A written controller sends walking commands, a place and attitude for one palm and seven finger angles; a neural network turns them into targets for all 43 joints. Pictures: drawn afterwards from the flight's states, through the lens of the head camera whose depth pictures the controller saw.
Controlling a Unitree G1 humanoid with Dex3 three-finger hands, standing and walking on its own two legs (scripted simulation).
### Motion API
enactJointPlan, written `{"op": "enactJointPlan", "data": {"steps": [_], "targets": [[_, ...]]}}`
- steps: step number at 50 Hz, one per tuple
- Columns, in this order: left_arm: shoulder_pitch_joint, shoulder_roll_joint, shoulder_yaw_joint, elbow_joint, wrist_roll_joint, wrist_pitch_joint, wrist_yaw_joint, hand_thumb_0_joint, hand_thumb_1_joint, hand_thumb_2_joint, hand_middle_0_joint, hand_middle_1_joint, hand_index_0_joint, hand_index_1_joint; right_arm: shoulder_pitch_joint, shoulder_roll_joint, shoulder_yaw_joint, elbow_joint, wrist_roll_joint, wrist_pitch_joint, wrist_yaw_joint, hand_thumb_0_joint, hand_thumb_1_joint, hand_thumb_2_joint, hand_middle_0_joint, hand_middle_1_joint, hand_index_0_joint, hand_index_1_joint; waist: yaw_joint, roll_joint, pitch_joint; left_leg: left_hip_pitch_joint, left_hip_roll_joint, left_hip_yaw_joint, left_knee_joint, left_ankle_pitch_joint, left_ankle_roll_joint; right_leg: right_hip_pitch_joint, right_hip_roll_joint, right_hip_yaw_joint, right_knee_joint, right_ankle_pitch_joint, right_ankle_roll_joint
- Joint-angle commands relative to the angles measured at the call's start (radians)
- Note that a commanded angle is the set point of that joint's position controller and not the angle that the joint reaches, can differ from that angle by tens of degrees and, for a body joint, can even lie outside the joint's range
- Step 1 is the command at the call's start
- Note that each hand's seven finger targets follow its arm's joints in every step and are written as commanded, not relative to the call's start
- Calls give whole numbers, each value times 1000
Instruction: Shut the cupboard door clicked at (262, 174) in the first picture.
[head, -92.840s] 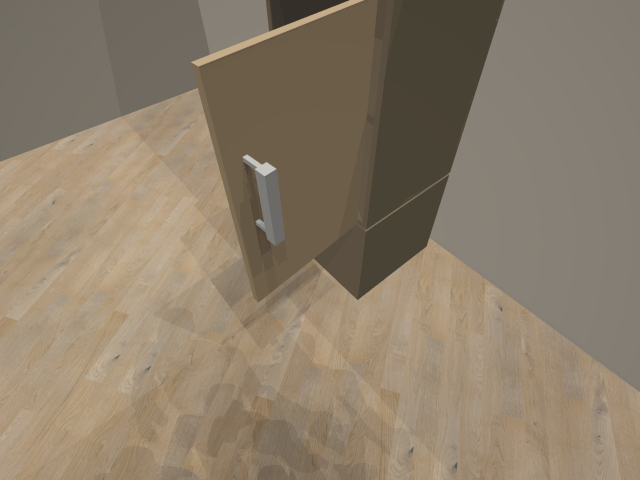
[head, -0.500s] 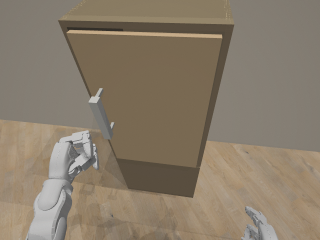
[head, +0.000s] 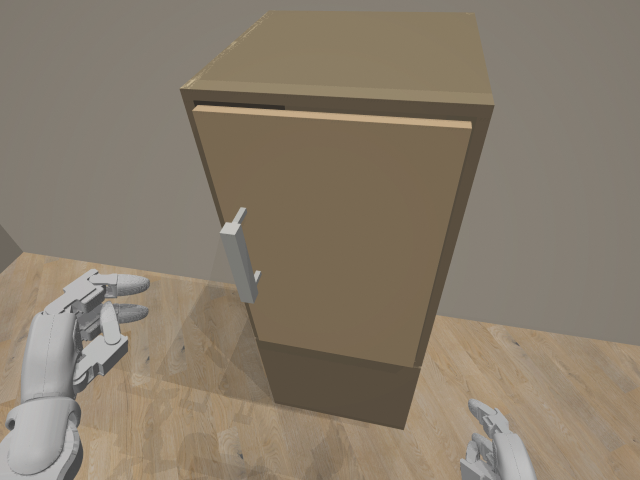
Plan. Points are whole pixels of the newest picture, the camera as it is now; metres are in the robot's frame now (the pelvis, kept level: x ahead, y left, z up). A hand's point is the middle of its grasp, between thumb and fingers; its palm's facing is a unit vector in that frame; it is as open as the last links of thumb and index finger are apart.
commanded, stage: draw the hand back to the body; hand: left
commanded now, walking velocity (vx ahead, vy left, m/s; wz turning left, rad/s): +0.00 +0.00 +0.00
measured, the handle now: (245, 256) +0.47 +0.20 -0.01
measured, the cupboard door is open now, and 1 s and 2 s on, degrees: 0 0 0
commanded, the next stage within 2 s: step back with the hand held close in 0.58 s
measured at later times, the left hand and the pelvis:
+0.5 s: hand (69, 347) +0.19 +0.27 +0.16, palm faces +0.47 -0.80 -0.38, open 7.3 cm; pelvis +0.00 +0.01 +0.00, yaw +0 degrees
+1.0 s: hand (57, 355) +0.18 +0.27 +0.16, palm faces +0.40 -0.77 -0.49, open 7.4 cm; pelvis -0.02 +0.01 +0.00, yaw +0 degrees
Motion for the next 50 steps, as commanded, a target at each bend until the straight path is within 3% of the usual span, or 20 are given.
{"op": "enactJointPlan", "data": {"steps": [1,2,7,10,14,16,20,21,25,31,34,35,36,37,38,40,44,48,50], "targets": [[-82,189,151,-278,-3,-66,18,0,900,900,-447,-570,-447,-570,-117,-102,-54,-151,-3,-58,-1,0,-900,-900,200,300,200,300,-2,-12,-95,-42,32,-12,-69,337,-2,102,-7,9,-50,250,-11],[-81,193,158,-299,0,-68,19,0,900,900,-420,-540,-420,-540,-117,-102,-56,-150,-3,-60,1,0,-900,-900,200,300,200,300,-4,6,-96,-34,33,-11,-69,340,-5,95,-6,9,-52,247,-10],[-23,227,229,-308,-7,-71,26,0,900,900,-282,-390,-282,-390,-117,-104,-63,-142,-2,-64,3,0,-900,-900,200,300,200,300,6,-31,-75,-46,36,-14,-75,324,-5,94,-5,6,-56,230,-9],[-20,242,262,-321,-10,-78,29,0,900,900,-200,-300,-200,-300,-122,-103,-65,-139,1,-64,0,0,-900,-900,200,300,200,300,6,-21,-47,-62,37,-14,-85,284,-7,86,-4,7,-64,193,-10],[-37,193,205,-298,-5,-76,28,0,900,900,-200,-300,-200,-300,-115,-112,-69,-131,3,-68,1,0,-900,-900,200,300,200,300,-7,4,-20,-57,38,-18,-94,254,-5,62,-6,8,-71,159,-9],[-34,201,213,-281,-5,-76,31,0,900,900,-200,-300,-200,-300,-118,-113,-72,-131,1,-66,-2,0,-900,-900,200,300,200,300,-2,-47,-23,-62,37,-20,-97,223,0,61,-4,8,-75,132,-8],[-47,231,238,-334,0,-89,38,0,900,900,-200,-300,-200,-300,-124,-109,-70,-131,-1,-77,-5,0,-900,-900,200,300,200,300,6,19,-65,-54,31,-20,-94,235,-2,89,-7,13,-66,149,-12],[-35,230,242,-332,-1,-90,38,0,900,900,-200,-300,-200,-300,-123,-107,-69,-130,-1,-78,-4,0,-900,-900,200,300,200,300,9,1,-64,-61,31,-24,-95,245,-4,95,-5,8,-63,155,-13],[-29,236,252,-329,-2,-92,38,0,900,900,-200,-300,-200,-300,-127,-103,-66,-129,-2,-84,-5,0,-900,-900,200,300,200,300,11,24,-40,-69,31,-21,-98,243,-7,92,-5,11,-67,157,-15],[-7,219,246,-288,-10,-89,30,0,900,900,-200,-300,-200,-300,-125,-103,-71,-128,0,-75,-4,0,-900,-900,200,300,200,300,7,-30,-23,-71,32,-9,-95,217,1,77,-5,19,-85,139,-9],[-17,221,241,-320,-6,-91,30,0,900,900,-200,-300,-200,-300,-124,-104,-72,-128,0,-77,-3,0,-900,-900,200,300,200,300,5,16,-45,-60,32,-9,-96,234,0,89,-7,19,-81,156,-10],[-26,221,239,-327,-5,-93,31,0,900,900,-200,-300,-200,-300,-127,-104,-72,-128,0,-79,-3,0,-900,-900,200,300,200,300,5,2,-47,-59,32,-12,-94,238,0,88,-4,17,-79,158,-10],[-117,322,339,-370,0,-131,43,0,900,900,-200,-300,-200,-300,-114,-137,-85,-163,7,-56,2,0,-900,-900,200,300,200,300,-39,-13,-7,-149,57,-38,-38,153,23,15,-67,129,-124,179,-19],[-12,262,296,-288,0,-137,40,0,900,900,-200,-300,-200,-300,-98,-127,-89,-140,1,-42,1,0,-900,-900,200,300,200,300,-47,-69,-29,-134,50,-44,2,142,22,-8,-106,149,-140,173,-32],[7,269,299,-299,4,-146,40,0,900,900,-200,-300,-200,-300,-100,-128,-94,-145,0,-32,2,0,-900,-900,200,300,200,300,-46,-92,-30,-132,45,-43,28,148,19,-34,-124,163,-149,188,-41],[59,242,272,-310,4,-159,42,0,900,900,-200,-300,-200,-300,-94,-128,-99,-146,1,-12,6,0,-900,-900,200,300,200,300,-57,-84,-88,-136,50,-50,58,181,11,-25,-154,161,-114,221,-58],[132,272,302,-368,-2,-169,57,0,900,900,-200,-300,-200,-300,-94,-139,-110,-168,3,18,-4,0,-900,-900,200,300,200,300,-59,-6,-165,-145,84,-70,22,372,0,17,-119,102,6,374,-38],[151,312,343,-377,-6,-160,64,0,900,900,-200,-300,-200,-300,-99,-143,-117,-193,7,47,-17,0,-900,-900,200,300,200,300,-54,-24,-197,-173,110,-79,17,514,-4,48,-85,82,78,477,-13],[156,297,328,-372,-7,-155,65,0,900,900,-200,-300,-200,-300,-91,-140,-118,-204,10,56,-20,0,-900,-900,200,300,200,300,-56,-48,-190,-205,115,-78,12,459,-1,48,-83,90,84,452,-10]]}}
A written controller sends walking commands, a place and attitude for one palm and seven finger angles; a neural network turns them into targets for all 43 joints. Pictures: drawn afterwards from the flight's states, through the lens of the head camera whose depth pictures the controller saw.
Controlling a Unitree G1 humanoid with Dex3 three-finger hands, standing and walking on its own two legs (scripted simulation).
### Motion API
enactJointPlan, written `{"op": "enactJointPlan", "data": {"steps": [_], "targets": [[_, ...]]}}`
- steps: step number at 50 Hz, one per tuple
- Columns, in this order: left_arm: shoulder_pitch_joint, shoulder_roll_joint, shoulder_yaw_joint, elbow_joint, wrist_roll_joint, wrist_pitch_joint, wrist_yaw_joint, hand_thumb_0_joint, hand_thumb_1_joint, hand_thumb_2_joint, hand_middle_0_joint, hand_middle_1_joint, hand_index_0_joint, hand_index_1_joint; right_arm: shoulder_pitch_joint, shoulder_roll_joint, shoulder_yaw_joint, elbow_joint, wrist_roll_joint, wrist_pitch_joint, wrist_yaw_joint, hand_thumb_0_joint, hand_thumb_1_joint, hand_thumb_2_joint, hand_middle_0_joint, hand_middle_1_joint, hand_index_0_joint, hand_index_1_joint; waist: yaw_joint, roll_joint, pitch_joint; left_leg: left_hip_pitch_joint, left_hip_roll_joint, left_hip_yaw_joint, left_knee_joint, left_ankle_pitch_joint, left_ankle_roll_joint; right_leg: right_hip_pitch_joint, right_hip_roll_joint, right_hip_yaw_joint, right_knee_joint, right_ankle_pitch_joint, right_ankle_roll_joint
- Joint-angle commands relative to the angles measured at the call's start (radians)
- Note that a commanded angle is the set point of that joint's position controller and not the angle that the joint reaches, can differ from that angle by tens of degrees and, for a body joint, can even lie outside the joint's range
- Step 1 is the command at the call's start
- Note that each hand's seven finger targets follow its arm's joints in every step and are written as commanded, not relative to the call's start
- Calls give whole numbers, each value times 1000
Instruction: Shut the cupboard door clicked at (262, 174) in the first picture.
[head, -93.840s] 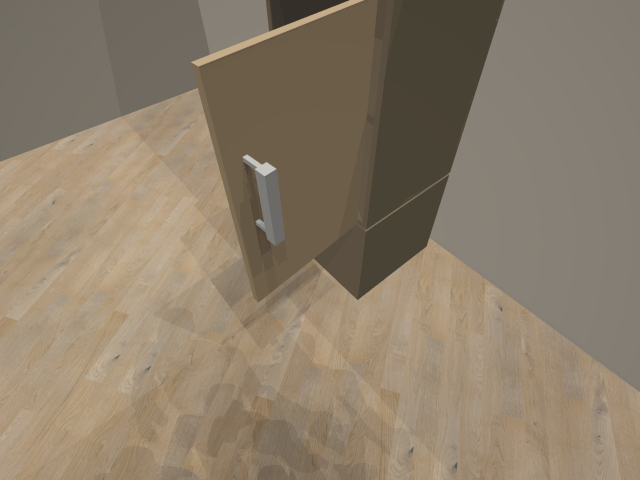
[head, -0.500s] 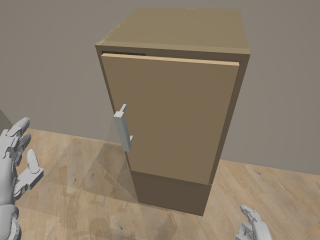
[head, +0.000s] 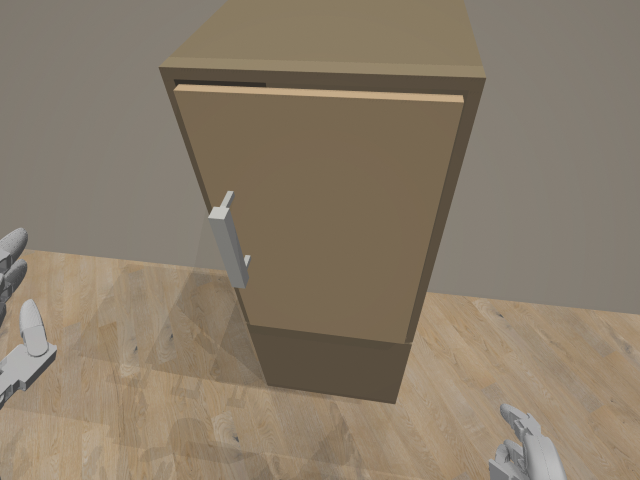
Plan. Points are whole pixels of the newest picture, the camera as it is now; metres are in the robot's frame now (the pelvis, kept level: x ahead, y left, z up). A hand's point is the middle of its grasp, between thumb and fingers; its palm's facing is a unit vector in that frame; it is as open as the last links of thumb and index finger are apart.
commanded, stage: step back with the hand held close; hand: left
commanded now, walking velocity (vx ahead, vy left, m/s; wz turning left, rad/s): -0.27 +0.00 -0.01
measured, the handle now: (235, 241) +0.49 +0.19 -0.01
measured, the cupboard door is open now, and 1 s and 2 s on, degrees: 0 0 0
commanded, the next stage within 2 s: stop stepping back and stand still in 1.18 s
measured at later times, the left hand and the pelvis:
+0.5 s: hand out of the picture +0.12 +0.28 +0.17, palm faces +0.50 -0.73 -0.46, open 7.4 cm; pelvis -0.07 +0.00 -0.02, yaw +1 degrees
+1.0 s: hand out of the picture +0.08 +0.25 +0.17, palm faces +0.41 -0.81 -0.42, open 7.4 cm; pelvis -0.14 -0.01 -0.01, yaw -1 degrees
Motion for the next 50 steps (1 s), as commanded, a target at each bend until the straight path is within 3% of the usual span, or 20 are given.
{"op": "enactJointPlan", "data": {"steps": [1,11,13,18,23,27,28,29,31,33,35,36,38,39,42,44,46,47,48,50], "targets": [[-27,204,156,-201,-4,-55,34,0,900,900,-200,-300,-200,-300,-86,-98,-39,-177,2,-33,-16,0,-900,-900,200,300,200,300,-4,-30,-165,-87,133,-98,-67,412,-15,184,-63,82,38,403,-28],[-65,208,153,-232,24,-91,57,0,900,900,-200,-300,-200,-300,-71,-104,-33,-180,-1,-55,-16,0,-900,-900,200,300,200,300,-15,-35,-36,-340,114,-133,-109,-224,38,98,-73,164,-80,-108,-31],[-74,233,184,-247,34,-105,63,0,900,900,-200,-300,-200,-300,-76,-115,-34,-179,-6,-69,-22,0,-900,-900,200,300,200,300,-13,29,-30,-402,146,-168,-171,-294,54,139,-33,131,-28,-118,-15],[-86,225,201,-272,49,-128,58,0,900,900,-200,-300,-200,-300,-65,-112,-37,-174,-11,-107,-22,0,-900,-900,200,300,200,300,-7,126,-71,-548,217,-239,-253,-331,87,315,48,88,193,112,8],[-88,203,188,-250,49,-136,49,0,900,900,-200,-300,-200,-300,-35,-110,-43,-151,-14,-122,-10,0,-900,-900,200,300,200,300,-13,-6,-73,-530,154,-175,-121,-312,64,264,1,185,122,126,-20],[-114,196,154,-252,42,-138,59,0,900,900,-200,-300,-200,-300,-35,-91,-41,-136,-18,-114,10,0,-900,-900,200,300,200,300,-24,-131,-20,-342,71,-120,97,-247,11,-61,-139,349,-139,-210,-96],[-107,232,185,-255,40,-142,66,0,900,900,-200,-300,-200,-300,-43,-92,-43,-129,-25,-109,11,0,-900,-900,200,300,200,300,-22,-134,-30,-281,65,-109,120,-194,0,-118,-158,357,-172,-226,-109],[-95,209,160,-253,36,-143,68,0,900,900,-200,-300,-200,-300,-44,-74,-34,-125,-20,-103,15,0,-900,-900,200,300,200,300,-26,-157,-43,-236,66,-107,131,-156,-4,-143,-171,327,-174,-217,-110],[-72,232,186,-269,33,-152,76,0,900,900,-200,-300,-200,-300,-49,-78,-38,-125,-15,-97,14,0,-900,-900,200,300,200,300,-29,-125,-73,-207,77,-116,81,-154,4,-149,-139,270,-154,-212,-88],[-52,249,212,-291,32,-163,81,0,900,900,-200,-300,-200,-300,-57,-94,-40,-131,-15,-98,5,0,-900,-900,200,300,200,300,-32,-6,-77,-257,131,-168,-61,-217,27,-98,-54,187,-66,-192,-47],[-43,222,224,-305,44,-175,75,0,900,900,-200,-300,-200,-300,-73,-109,-41,-139,-16,-117,-6,0,-900,-900,200,300,200,300,-20,166,-99,-544,287,-324,-297,-412,96,200,80,83,254,-40,5],[-69,222,227,-320,46,-178,68,0,900,900,-200,-300,-200,-300,-73,-104,-48,-136,-21,-127,-10,0,-900,-900,200,300,200,300,-14,187,-105,-590,333,-357,-330,-418,112,254,107,73,337,-6,12],[-76,234,238,-293,47,-177,54,0,900,900,-200,-300,-200,-300,-78,-105,-58,-128,-26,-145,-9,0,-900,-900,200,300,200,300,-8,126,-104,-560,340,-337,-284,-351,119,236,118,99,350,-42,11],[-79,199,204,-297,46,-179,47,0,900,900,-200,-300,-200,-300,-76,-98,-53,-121,-30,-152,-5,0,-900,-900,200,300,200,300,-10,112,-74,-530,324,-312,-261,-304,110,201,113,99,315,-74,7],[-76,168,162,-270,32,-191,31,0,900,900,-200,-300,-200,-300,-60,-91,-44,-76,-41,-178,7,0,-900,-900,200,300,200,300,-14,122,-43,-353,292,-282,-222,-127,85,97,109,86,122,-94,0],[-111,168,135,-304,23,-208,27,0,900,900,-200,-300,-200,-300,-60,-85,-39,-45,-40,-191,13,0,-900,-900,200,300,200,300,-12,117,-140,-95,249,-222,-127,278,52,20,91,88,-2,58,2],[-134,192,139,-345,18,-213,27,0,900,900,-200,-300,-200,-300,-59,-81,-45,-32,-38,-191,16,0,-900,-900,200,300,200,300,-5,131,-299,124,240,-165,-65,600,32,-2,84,87,-12,161,13],[-138,210,149,-374,16,-211,29,0,900,900,-200,-300,-200,-300,-72,-78,-49,-39,-35,-187,19,0,-900,-900,200,300,200,300,-5,144,-366,189,236,-129,-47,660,26,2,80,84,2,171,25],[-80,242,185,-373,9,-204,30,0,900,900,-200,-300,-200,-300,-71,-69,-52,-45,-36,-185,24,0,-900,-900,200,300,200,300,-4,93,-415,247,227,-117,-24,693,24,-4,79,86,3,215,39],[-8,252,211,-383,-12,-189,21,0,900,900,-200,-300,-200,-300,-101,-56,-46,-90,-19,-162,30,0,-900,-900,200,300,200,300,-3,13,-400,153,201,-77,-12,529,15,32,56,93,-15,247,52]]}}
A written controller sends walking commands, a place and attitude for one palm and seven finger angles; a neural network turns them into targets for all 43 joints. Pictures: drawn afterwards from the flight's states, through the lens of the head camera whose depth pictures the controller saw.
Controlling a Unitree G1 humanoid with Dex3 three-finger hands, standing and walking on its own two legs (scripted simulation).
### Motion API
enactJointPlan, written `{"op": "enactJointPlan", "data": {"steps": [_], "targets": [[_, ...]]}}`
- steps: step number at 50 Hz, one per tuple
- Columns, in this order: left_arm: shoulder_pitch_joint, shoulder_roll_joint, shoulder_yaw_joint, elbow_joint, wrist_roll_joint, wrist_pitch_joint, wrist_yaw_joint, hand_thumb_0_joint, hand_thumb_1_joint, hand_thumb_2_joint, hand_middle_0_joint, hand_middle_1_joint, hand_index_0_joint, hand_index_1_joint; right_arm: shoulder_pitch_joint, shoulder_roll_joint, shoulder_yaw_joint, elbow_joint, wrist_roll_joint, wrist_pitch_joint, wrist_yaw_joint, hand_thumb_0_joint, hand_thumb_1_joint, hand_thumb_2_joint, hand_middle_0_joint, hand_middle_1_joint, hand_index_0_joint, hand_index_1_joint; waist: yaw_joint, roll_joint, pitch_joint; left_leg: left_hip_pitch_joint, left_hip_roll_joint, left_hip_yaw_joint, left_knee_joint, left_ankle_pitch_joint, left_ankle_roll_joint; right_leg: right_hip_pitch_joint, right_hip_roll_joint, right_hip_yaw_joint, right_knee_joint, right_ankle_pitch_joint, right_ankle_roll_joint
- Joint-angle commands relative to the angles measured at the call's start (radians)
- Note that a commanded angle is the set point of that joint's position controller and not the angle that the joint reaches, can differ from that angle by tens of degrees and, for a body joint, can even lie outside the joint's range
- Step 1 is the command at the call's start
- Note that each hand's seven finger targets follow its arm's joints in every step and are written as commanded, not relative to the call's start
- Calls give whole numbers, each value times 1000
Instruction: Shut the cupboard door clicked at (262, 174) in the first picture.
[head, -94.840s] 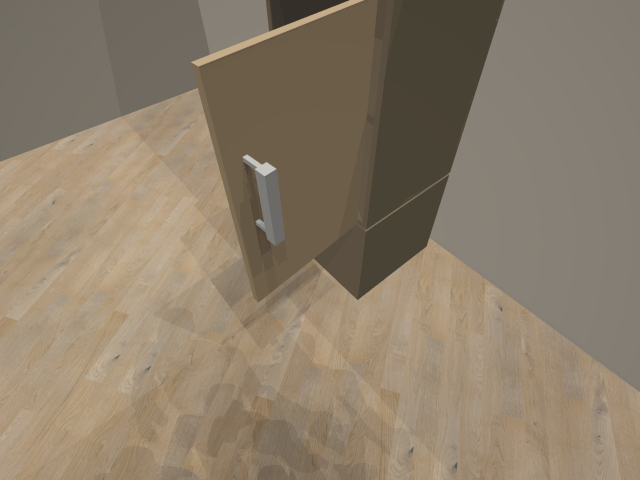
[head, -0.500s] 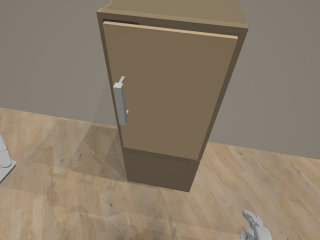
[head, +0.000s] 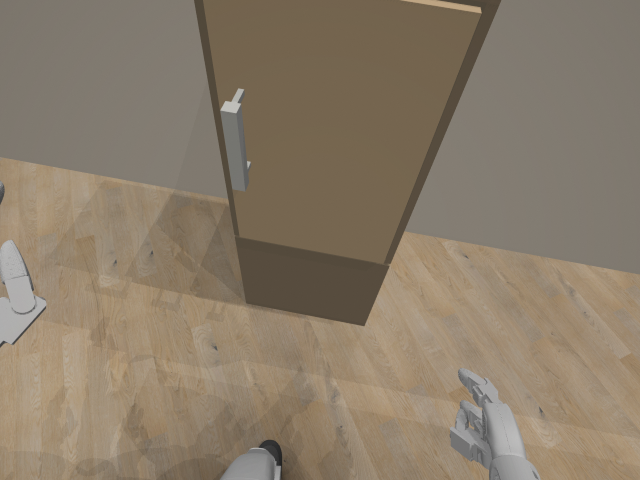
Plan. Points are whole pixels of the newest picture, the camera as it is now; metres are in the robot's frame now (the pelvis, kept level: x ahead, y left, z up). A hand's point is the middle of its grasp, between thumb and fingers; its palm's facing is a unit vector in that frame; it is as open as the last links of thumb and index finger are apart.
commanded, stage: step back with the hand held close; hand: left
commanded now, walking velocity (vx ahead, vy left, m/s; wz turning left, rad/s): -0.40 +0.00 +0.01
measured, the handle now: (240, 142) +0.63 +0.20 +0.00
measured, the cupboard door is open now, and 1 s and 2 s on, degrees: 0 0 0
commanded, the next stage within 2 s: stop stepping back and stand still in 0.18 s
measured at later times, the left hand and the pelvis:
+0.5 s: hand out of the picture +0.07 +0.27 +0.18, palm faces +0.39 -0.81 -0.43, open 7.4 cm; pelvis -0.12 +0.01 +0.01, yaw +1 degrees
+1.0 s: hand out of the picture +0.03 +0.28 +0.19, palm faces +0.43 -0.77 -0.47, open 7.4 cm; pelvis -0.17 +0.02 +0.00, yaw -1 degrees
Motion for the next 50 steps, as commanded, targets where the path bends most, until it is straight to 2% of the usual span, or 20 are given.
{"op": "enactJointPlan", "data": {"steps": [1,4,6,10,14,16,17,22,24,27,28,31,35,37,39,41,44,47,48,50], "targets": [[120,261,187,-273,-34,-57,6,0,900,900,-200,-300,-200,-300,-20,-143,-69,-182,23,-16,-9,0,-900,-900,200,300,200,300,-23,59,-400,393,80,-52,-4,140,12,1,-98,17,-59,377,54],[182,310,233,-200,-33,-47,14,0,900,900,-200,-300,-200,-300,-34,-123,-62,-201,27,18,-20,0,-900,-900,200,300,200,300,-31,-112,-202,251,-64,-5,239,-285,-59,-204,-331,229,-269,195,-71],[147,294,215,-136,-8,-22,26,0,900,900,-200,-300,-200,-300,-47,-112,-57,-181,5,44,-25,0,-900,-900,200,300,200,300,-27,-98,-104,103,-59,-71,447,-354,-61,-226,-407,282,-258,352,-162],[22,217,100,-57,10,3,28,0,900,900,-200,-300,-200,-300,-10,-132,-42,-165,8,61,-50,0,-900,-900,200,300,200,300,-54,-67,-22,172,-45,-60,86,-210,-55,-136,-240,91,-123,591,-73],[47,240,99,-102,-9,-19,21,0,900,900,-200,-300,-200,-300,35,-196,-81,-183,44,24,-50,0,-900,-900,200,300,200,300,-17,94,-219,346,149,-171,-137,356,46,-27,-41,-9,59,200,43],[43,221,107,-240,-9,-18,14,0,900,900,-200,-300,-200,-300,20,-193,-81,-192,6,-7,-40,0,-900,-900,200,300,200,300,-19,305,-282,161,249,-337,-319,-131,92,77,-12,-12,328,-114,30],[32,216,113,-285,-7,-18,19,0,900,900,-200,-300,-200,-300,26,-179,-79,-191,7,-23,-36,0,-900,-900,200,300,200,300,-21,264,-256,127,258,-352,-329,-337,117,64,-31,11,365,-108,21],[107,201,122,-279,-12,20,37,0,900,900,-200,-300,-200,-300,45,-160,-52,-181,9,-55,-28,0,-900,-900,200,300,200,300,-35,300,-165,98,107,-198,-388,-654,-8,163,27,-144,14,-151,-8],[127,211,126,-233,-15,38,35,0,900,900,-200,-300,-200,-300,51,-148,-43,-168,0,-44,-29,0,-900,-900,200,300,200,300,-45,227,-143,136,16,-101,-277,-553,-57,171,-11,-130,-176,-125,-40],[33,278,181,-185,-32,39,42,0,900,900,-200,-300,-200,-300,63,-153,-44,-124,-19,-11,-26,0,-900,-900,200,300,200,300,-45,-51,-145,280,-36,-9,286,-241,-60,-152,-345,199,-365,-190,-191],[0,238,140,-157,-36,54,44,0,900,900,-200,-300,-200,-300,62,-151,-54,-115,-3,-11,-26,0,-900,-900,200,300,200,300,-32,-177,-152,188,-62,-36,432,-306,-65,-143,-381,289,-372,-376,-230],[-68,179,58,-49,-6,66,48,0,900,900,-200,-300,-200,-300,50,-153,-37,-128,20,2,-33,0,-900,-900,200,300,200,300,-51,-89,50,-10,7,-56,424,-308,-33,-112,-366,218,-319,-277,-201],[-153,178,29,-65,22,45,55,0,900,900,-200,-300,-200,-300,53,-154,-35,-124,19,-22,-55,0,-900,-900,200,300,200,300,-51,7,45,281,-23,45,40,-317,1,-157,-266,77,-167,-218,-136],[-131,192,60,-170,12,27,56,0,900,900,-200,-300,-200,-300,68,-189,-46,-155,24,-39,-59,0,-900,-900,200,300,200,300,-56,240,-9,405,119,-222,-139,-292,77,-213,-108,-35,126,-56,-46],[-56,227,111,-169,2,8,50,0,900,900,-200,-300,-200,-300,75,-154,-34,-144,8,-51,-52,0,-900,-900,200,300,200,300,-62,275,-66,384,280,-516,-301,-389,140,-242,-73,-63,360,-197,-2],[-68,223,117,-226,6,6,45,0,900,900,-200,-300,-200,-300,66,-148,-38,-139,2,-66,-38,0,-900,-900,200,300,200,300,-51,161,-52,298,274,-432,-293,-369,153,-189,-104,-31,379,-138,-2],[41,193,113,-215,5,17,46,0,900,900,-200,-300,-200,-300,60,-154,-34,-141,9,-72,-26,0,-900,-900,200,300,200,300,-41,225,-87,203,188,-180,-269,-408,77,7,-81,-120,174,-48,4],[79,190,120,-126,13,31,49,0,900,900,-200,-300,-200,-300,66,-157,-34,-153,10,-49,-29,0,-900,-900,200,300,200,300,-43,211,-61,7,124,-85,-233,-618,29,213,-67,-141,6,-15,-13],[95,203,139,-81,14,35,50,0,900,900,-200,-300,-200,-300,66,-159,-36,-155,10,-39,-32,0,-900,-900,200,300,200,300,-40,154,-54,-5,88,-56,-161,-607,14,211,-93,-88,-54,-43,-30],[57,208,135,-49,8,38,51,0,900,900,-200,-300,-200,-300,75,-146,-42,-157,6,-19,-30,0,-900,-900,200,300,200,300,-42,-75,-27,-4,-12,6,156,-471,-17,70,-272,241,-255,-254,-130]]}}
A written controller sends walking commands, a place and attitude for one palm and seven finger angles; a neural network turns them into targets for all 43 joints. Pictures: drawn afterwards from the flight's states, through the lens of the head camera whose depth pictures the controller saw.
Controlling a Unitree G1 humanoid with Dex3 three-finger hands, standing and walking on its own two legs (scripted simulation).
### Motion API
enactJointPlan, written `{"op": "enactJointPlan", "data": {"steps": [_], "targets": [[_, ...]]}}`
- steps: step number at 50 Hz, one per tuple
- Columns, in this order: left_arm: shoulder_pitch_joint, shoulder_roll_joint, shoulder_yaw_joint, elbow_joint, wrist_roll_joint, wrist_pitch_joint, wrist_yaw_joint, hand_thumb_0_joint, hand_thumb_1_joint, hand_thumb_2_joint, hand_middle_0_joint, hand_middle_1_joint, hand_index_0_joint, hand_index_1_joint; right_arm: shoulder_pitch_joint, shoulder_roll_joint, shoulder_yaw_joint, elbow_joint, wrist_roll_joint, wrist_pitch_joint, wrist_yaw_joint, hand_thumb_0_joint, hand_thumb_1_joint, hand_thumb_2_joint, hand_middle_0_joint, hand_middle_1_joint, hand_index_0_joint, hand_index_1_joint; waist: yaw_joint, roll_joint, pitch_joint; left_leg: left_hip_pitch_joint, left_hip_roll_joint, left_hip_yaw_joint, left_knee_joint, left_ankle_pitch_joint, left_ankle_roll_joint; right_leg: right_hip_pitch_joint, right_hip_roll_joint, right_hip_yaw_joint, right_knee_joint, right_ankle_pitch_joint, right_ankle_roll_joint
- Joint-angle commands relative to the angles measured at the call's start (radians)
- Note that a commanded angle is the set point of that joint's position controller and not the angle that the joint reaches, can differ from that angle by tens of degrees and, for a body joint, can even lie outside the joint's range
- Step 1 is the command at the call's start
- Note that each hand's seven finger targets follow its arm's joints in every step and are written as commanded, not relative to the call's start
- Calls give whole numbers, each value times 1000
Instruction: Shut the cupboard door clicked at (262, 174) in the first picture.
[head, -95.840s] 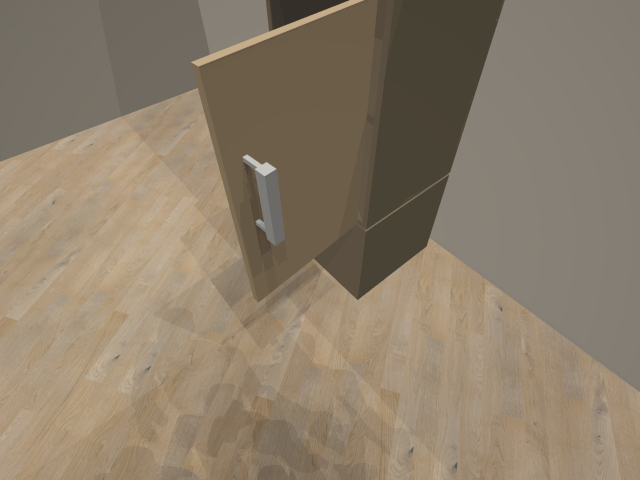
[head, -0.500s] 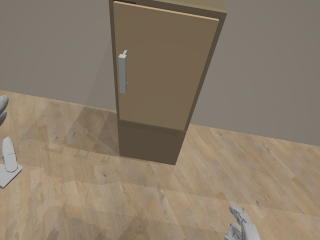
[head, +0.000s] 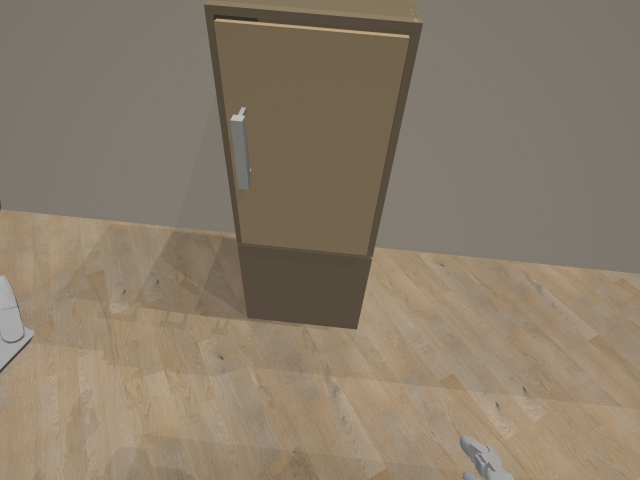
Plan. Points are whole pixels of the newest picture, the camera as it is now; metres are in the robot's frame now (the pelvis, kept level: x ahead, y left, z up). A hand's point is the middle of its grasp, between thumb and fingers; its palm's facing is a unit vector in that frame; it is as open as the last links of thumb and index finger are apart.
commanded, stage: stop stepping back and stand still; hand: left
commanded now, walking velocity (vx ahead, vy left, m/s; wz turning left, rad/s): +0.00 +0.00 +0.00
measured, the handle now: (243, 149) +0.80 +0.19 +0.00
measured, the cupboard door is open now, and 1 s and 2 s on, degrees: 0 0 0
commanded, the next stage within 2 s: let the arm hang, fingers relaxed in 0.18 s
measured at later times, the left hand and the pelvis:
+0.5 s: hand out of the picture +0.15 +0.23 -0.11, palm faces -0.02 -0.95 -0.30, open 7.4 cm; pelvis +0.01 +0.02 +0.00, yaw +1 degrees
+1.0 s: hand out of the picture -0.04 +0.20 -0.16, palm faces +0.05 -0.98 -0.21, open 7.3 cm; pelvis +0.01 +0.02 +0.01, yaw +1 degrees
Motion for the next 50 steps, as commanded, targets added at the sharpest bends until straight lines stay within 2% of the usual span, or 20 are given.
{"op": "enactJointPlan", "data": {"steps": [1,2,3,4,6,8,10,11,13,14,15,16,17,18,20,22,26,31,40,50], "targets": [[-94,154,108,-97,-8,-29,27,0,900,900,-200,-300,-200,-300,-118,-150,-82,-130,4,-18,-9,0,-900,-900,200,300,200,300,26,-159,30,-233,-23,-46,234,-187,-8,25,-304,519,-366,-335,-155],[-102,132,87,-79,-7,-32,29,0,900,900,-200,-300,-200,-300,-119,-154,-86,-127,8,-15,-5,0,-900,-900,200,300,200,300,23,-157,52,-244,-17,-74,332,-173,-12,6,-338,532,-378,-271,-185],[-130,132,85,-85,-6,-37,32,0,900,900,-200,-300,-200,-300,-124,-162,-84,-122,10,-13,-2,0,-900,-900,200,300,200,300,20,-120,47,-246,-10,-96,358,-179,-14,11,-338,497,-353,-186,-193],[-139,125,74,-89,-3,-45,33,0,900,900,-200,-300,-200,-300,-125,-152,-77,-118,11,-14,-3,0,-900,-900,200,300,200,300,19,-100,44,-221,7,-107,298,-168,-11,29,-323,410,-310,-62,-179],[-158,129,72,-100,4,-54,36,0,900,900,-200,-300,-200,-300,-142,-142,-67,-114,9,-16,-12,0,-900,-900,200,300,200,300,22,-77,16,-96,0,-57,118,-98,-3,20,-255,264,-246,74,-128],[-200,135,65,-161,2,-61,37,0,900,900,-200,-300,-200,-300,-155,-153,-75,-114,10,-30,-24,0,-900,-900,200,300,200,300,20,-2,-4,60,-19,-40,-62,18,2,-22,-199,202,-209,49,-71],[-172,131,65,-185,-1,-69,36,0,900,900,-200,-300,-200,-300,-161,-167,-82,-124,13,-38,-29,0,-900,-900,200,300,200,300,35,97,-14,118,53,-129,-161,86,26,-27,-115,159,-147,43,-8],[-167,134,71,-198,-4,-70,34,0,900,900,-200,-300,-200,-300,-168,-180,-86,-137,17,-38,-30,0,-900,-900,200,300,200,300,42,113,-19,97,86,-164,-167,138,35,2,-80,143,-126,90,14],[-122,141,99,-164,-3,-67,23,0,900,900,-200,-300,-200,-300,-163,-168,-76,-136,13,-37,-30,0,-900,-900,200,300,200,300,37,201,2,20,96,-192,-231,58,37,35,-47,107,-103,81,26],[-133,-61,-330,606,84,107,-140,0,900,900,-200,-300,-200,-300,-215,-368,-126,81,2,-59,71,0,-900,-900,200,300,200,300,13,202,79,-96,83,-172,-79,358,40,-22,-108,54,32,311,15],[-125,-76,-316,642,61,182,-162,0,900,900,-200,-300,-200,-300,-160,-303,-120,63,17,6,69,0,-900,-900,200,300,200,300,33,157,10,-47,86,-129,-80,399,33,11,-109,79,25,286,13],[-146,-116,-341,673,58,194,-166,0,900,900,-200,-300,-200,-300,-151,-269,-106,59,8,24,64,0,-900,-900,200,300,200,300,43,100,-30,-64,103,-150,-78,324,41,16,-105,69,29,219,9],[-185,-101,-346,719,59,192,-170,0,900,900,-200,-300,-200,-300,-149,-269,-95,51,4,39,64,0,-900,-900,200,300,200,300,48,49,-36,-80,101,-177,-86,302,49,31,-102,63,22,204,5],[-222,-76,-351,771,62,187,-171,0,900,900,-200,-300,-200,-300,-146,-274,-92,56,-1,47,64,0,-900,-900,200,300,200,300,47,-56,-42,-66,97,-195,-88,322,49,45,-98,70,5,219,-3],[-266,-39,-361,894,59,177,-170,0,900,900,-200,-300,-200,-300,-152,-296,-88,74,-3,60,62,0,-900,-900,200,300,200,300,42,-145,-81,-10,73,-185,-66,336,40,66,-128,104,-42,276,-22],[-316,-19,-375,1026,56,178,-166,0,900,900,-200,-300,-200,-300,-151,-297,-83,116,-6,79,63,0,-900,-900,200,300,200,300,29,-124,-86,54,52,-169,-73,316,30,45,-148,122,-70,267,-37],[-326,-75,-413,1254,48,196,-154,0,900,900,-200,-300,-200,-300,-165,-219,-51,203,-11,113,60,0,-900,-900,200,300,200,300,36,73,-23,53,46,-168,-173,184,20,52,-128,129,-138,119,-14],[-276,-127,-409,1447,46,190,-149,0,900,900,-200,-300,-200,-300,-109,-161,-52,310,-9,124,45,0,-900,-900,200,300,200,300,34,173,-3,77,37,-149,-214,64,14,71,-129,130,-219,88,-24],[-216,-171,-430,1614,40,189,-140,0,900,900,-200,-300,-200,-300,14,-120,-56,434,2,131,31,0,-900,-900,200,300,200,300,28,20,88,100,48,-143,-248,32,20,36,-129,102,-268,36,-18],[-164,-210,-424,1643,44,197,-131,0,900,900,-200,-300,-200,-300,84,-65,-56,479,-3,135,30,0,-900,-900,200,300,200,300,31,7,148,50,33,-142,-264,-46,27,-7,-121,105,-254,-47,-17]]}}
